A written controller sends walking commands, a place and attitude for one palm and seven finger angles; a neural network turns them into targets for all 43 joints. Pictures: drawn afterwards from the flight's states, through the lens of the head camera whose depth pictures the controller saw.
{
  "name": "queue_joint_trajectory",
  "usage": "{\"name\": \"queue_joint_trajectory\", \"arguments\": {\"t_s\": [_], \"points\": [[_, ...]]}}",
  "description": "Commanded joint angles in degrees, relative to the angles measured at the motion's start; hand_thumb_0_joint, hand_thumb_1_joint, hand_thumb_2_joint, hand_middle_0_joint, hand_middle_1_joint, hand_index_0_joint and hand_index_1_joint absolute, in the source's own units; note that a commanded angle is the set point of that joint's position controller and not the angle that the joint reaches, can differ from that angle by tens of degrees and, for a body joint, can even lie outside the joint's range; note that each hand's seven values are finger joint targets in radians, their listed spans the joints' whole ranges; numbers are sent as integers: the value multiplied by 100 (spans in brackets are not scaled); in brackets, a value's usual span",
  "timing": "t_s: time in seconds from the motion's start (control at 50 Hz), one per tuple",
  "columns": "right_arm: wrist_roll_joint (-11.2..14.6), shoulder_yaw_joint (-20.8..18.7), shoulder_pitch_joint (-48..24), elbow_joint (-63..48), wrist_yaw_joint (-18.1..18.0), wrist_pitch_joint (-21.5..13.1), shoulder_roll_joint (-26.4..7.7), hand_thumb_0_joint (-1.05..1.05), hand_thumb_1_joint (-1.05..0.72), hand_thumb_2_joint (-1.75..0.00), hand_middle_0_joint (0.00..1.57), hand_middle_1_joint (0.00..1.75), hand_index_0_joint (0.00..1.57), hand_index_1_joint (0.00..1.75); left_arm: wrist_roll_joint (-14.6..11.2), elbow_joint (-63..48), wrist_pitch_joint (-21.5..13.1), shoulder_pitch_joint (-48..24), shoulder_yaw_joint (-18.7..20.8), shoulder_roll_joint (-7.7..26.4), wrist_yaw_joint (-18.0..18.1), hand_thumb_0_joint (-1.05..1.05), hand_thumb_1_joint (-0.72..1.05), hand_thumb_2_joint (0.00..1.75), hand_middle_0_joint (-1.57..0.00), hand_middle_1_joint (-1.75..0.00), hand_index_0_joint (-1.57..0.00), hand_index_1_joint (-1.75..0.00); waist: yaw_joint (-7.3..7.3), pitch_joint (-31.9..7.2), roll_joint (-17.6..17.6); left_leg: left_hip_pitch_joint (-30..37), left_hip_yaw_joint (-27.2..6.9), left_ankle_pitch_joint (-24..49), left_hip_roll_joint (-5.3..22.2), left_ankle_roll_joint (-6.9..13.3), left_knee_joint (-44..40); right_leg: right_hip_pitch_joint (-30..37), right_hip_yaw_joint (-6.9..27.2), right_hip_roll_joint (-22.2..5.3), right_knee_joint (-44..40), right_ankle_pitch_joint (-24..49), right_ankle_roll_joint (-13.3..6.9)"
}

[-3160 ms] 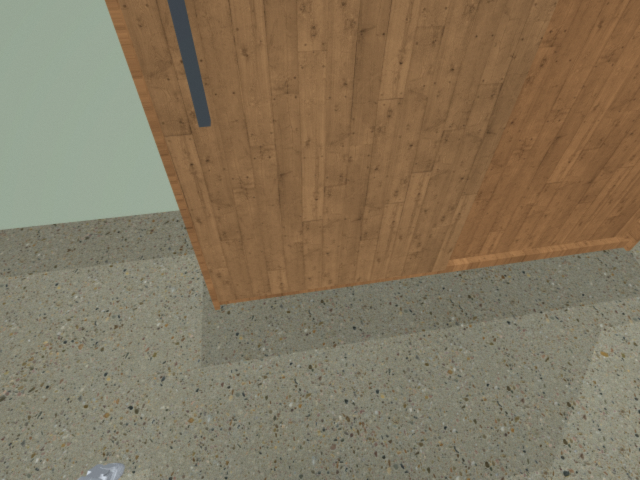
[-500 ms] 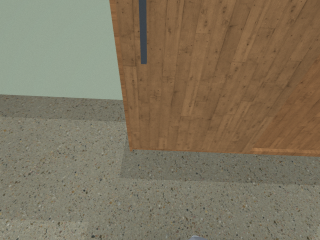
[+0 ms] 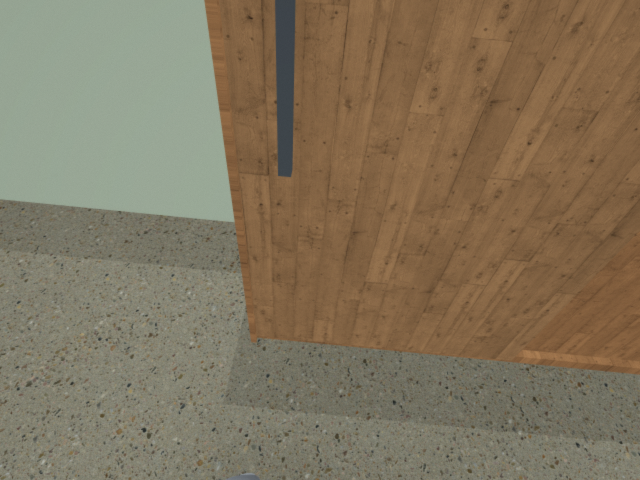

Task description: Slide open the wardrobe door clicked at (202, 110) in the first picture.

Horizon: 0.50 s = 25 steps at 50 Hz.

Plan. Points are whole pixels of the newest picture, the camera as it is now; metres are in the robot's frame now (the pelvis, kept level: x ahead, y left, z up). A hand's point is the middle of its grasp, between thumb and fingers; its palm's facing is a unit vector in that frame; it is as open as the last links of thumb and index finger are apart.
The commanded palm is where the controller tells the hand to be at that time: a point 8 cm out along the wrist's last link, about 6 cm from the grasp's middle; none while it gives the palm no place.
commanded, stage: take the last steps up to it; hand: left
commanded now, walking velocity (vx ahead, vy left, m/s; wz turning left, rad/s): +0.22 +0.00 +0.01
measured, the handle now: (287, 82) +0.64 +0.11 +0.19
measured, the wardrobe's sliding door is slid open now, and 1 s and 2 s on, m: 0.00 0.00 0.00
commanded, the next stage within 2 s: come to a stop and stand still in 0.16 s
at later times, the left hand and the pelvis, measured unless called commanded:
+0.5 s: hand (201, 428) +0.22 +0.19 -0.18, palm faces -0.01 -0.97 -0.23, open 7.4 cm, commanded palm none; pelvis +0.15 +0.01 -0.01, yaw -1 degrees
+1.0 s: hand (145, 475) +0.16 +0.26 -0.18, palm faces +0.07 -0.98 -0.18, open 7.4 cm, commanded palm none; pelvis +0.13 +0.06 +0.01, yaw +0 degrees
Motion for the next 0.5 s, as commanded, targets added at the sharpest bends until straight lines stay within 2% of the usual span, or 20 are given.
{"name": "queue_joint_trajectory", "arguments": {"t_s": [0.0,0.02,0.04,0.06,0.08,0.1,0.12,0.16,0.18,0.24,0.26,0.3,0.32,0.36,0.38,0.4,0.42,0.44,0.46,0.48], "points": [[28,-10,825,-13,-31,-192,-311,0,-90,-90,20,30,20,30,-39,-218,-23,123,137,738,9,0,90,90,-20,-30,-20,-30,-359,374,14,1848,168,274,-220,-3,-1223,-1271,712,-1089,-162,-292,-547],[-6,-108,1359,115,-85,-225,-730,0,-90,-90,20,30,20,30,-47,-265,4,231,95,504,-22,0,90,90,-20,-30,-20,-30,-554,135,1102,2598,-802,-274,384,214,-1784,-1834,398,-620,1120,-449,-319],[-52,-227,1908,194,-148,-220,-1297,0,-90,-90,20,30,20,30,-84,-428,14,205,49,199,-51,0,90,90,-20,-30,-20,-30,-691,40,2284,2938,-2553,-488,1680,727,-2716,-2700,-162,31,2824,-1663,-23],[-38,-172,1941,267,-214,-179,-1248,0,-90,-90,20,30,20,30,-23,-550,41,-98,43,392,-9,0,90,90,-20,-30,-20,-30,-749,32,1895,2771,-2997,-655,1901,948,-3022,-2986,451,-44,3882,-1825,-79],[-10,-122,1590,187,-254,-181,-1070,0,-90,-90,20,30,20,30,-23,-529,31,-245,61,362,-24,0,90,90,-20,-30,-20,-30,-599,231,1355,2435,-2793,-484,1852,1050,-2992,-3221,657,-295,4445,-1382,-100],[13,-40,1266,91,-257,-219,-832,0,-90,-90,20,30,20,30,-16,-443,20,-285,74,380,-71,0,90,90,-20,-30,-20,-30,-474,342,817,2165,-2319,16,1646,1026,-2957,-3172,774,-482,4564,-903,-77],[28,29,959,46,-268,-288,-614,0,-90,-90,20,30,20,30,-6,-344,24,-188,75,352,-107,0,90,90,-20,-30,-20,-30,-267,339,532,1975,-1778,726,1462,920,-2956,-2987,799,-617,4406,-590,-6],[43,66,913,115,-297,-368,-456,0,-90,-90,20,30,20,30,1,-210,106,63,48,169,-96,0,90,90,-20,-30,-20,-30,-123,65,536,1989,-930,2090,1132,812,-2816,-2578,738,-601,4148,-215,118],[47,56,931,129,-308,-381,-413,0,-90,-90,20,30,20,30,2,-179,148,154,46,128,-81,0,90,90,-20,-30,-20,-30,-86,-39,598,2095,-725,2494,1053,815,-2764,-2525,702,-586,4025,-126,156],[41,83,1035,230,-324,-362,-436,0,-90,-90,20,30,20,30,-9,-257,215,-96,35,78,-72,0,90,90,-20,-30,-20,-30,-87,109,460,2064,-592,2990,1010,900,-2752,-2457,638,-575,3379,-17,195],[39,96,1004,254,-337,-337,-414,0,-90,-90,20,30,20,30,-17,-248,245,-167,9,39,-49,0,90,90,-20,-30,-20,-30,-73,174,430,2022,-484,3405,977,883,-2678,-2341,604,-541,3085,62,214],[36,132,913,290,-358,-270,-388,0,-90,-90,20,30,20,30,-46,-251,298,-275,-46,-8,22,0,90,90,-20,-30,-20,-30,-58,211,591,1841,-249,4216,862,778,-2412,-1842,544,-447,2334,279,218],[29,135,860,307,-375,-239,-379,0,-90,-90,20,30,20,30,-47,-290,303,-318,-44,47,47,0,90,90,-20,-30,-20,-30,-61,278,610,1769,-285,4395,891,775,-2295,-1614,489,-387,1965,207,187],[34,79,811,366,-396,-136,-469,0,-90,-90,20,30,20,30,-61,-315,349,-392,-43,116,81,0,90,90,-20,-30,-20,-30,-85,229,807,1812,-339,4144,898,741,-2084,-1248,433,-310,1446,232,169],[44,45,802,395,-402,-88,-485,0,-90,-90,20,30,20,30,-54,-340,355,-382,-28,185,93,0,90,90,-20,-30,-20,-30,-58,224,774,1839,-365,3940,859,696,-1936,-1118,409,-294,1135,367,152],[58,14,835,404,-400,-49,-486,0,-90,-90,20,30,20,30,-45,-364,345,-352,-5,273,103,0,90,90,-20,-30,-20,-30,-27,250,728,1814,-355,3744,756,596,-1764,-954,361,-270,773,696,136],[76,0,843,401,-394,-22,-416,0,-90,-90,20,30,20,30,-35,-368,316,-247,22,443,123,0,90,90,-20,-30,-20,-30,54,302,521,1604,-371,3377,642,447,-1472,-626,442,-347,383,1446,104],[95,-17,933,377,-378,2,-316,0,-90,-90,20,30,20,30,-14,-352,279,-91,74,670,159,0,90,90,-20,-30,-20,-30,74,45,136,1270,-189,2543,356,235,-1097,-104,844,-723,477,3217,-16],[131,-46,1111,341,-342,40,-198,0,-90,-90,20,30,20,30,-7,-380,261,-43,104,909,184,0,90,90,-20,-30,-20,-30,9,-229,-268,816,-55,1128,-45,73,-592,304,1396,-1436,741,4797,-368],[168,-52,1204,330,-330,125,-25,0,-90,-90,20,30,20,30,-33,-361,241,7,152,1098,196,0,90,90,-20,-30,-20,-30,4,-450,-832,547,51,-649,-412,-75,98,516,1756,-2076,584,5816,-905]]}}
